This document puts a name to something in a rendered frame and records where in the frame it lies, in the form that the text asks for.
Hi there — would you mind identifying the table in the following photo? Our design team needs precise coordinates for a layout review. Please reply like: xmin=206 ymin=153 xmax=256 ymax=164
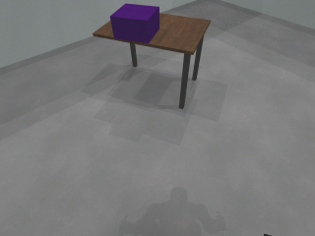
xmin=93 ymin=13 xmax=211 ymax=109

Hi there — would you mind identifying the carton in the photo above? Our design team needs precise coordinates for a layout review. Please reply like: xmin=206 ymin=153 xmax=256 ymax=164
xmin=110 ymin=3 xmax=159 ymax=43

